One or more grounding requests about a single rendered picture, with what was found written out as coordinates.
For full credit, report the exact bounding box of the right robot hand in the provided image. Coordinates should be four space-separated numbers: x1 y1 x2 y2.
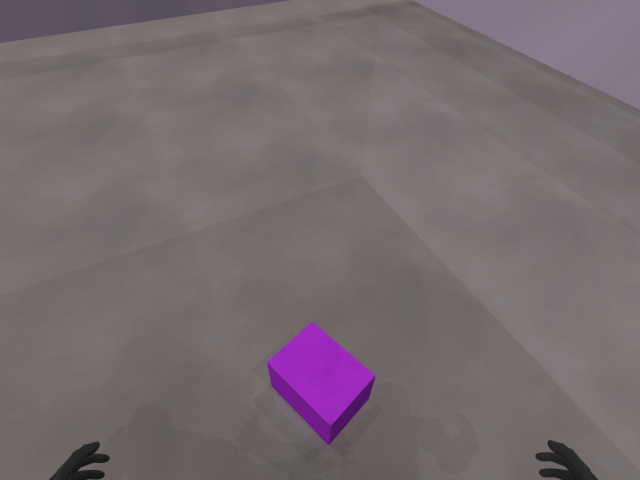
535 440 598 480

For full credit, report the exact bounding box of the carton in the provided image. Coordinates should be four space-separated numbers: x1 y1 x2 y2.
267 322 376 445

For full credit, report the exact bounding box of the left robot hand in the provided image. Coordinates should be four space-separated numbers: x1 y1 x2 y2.
49 442 110 480

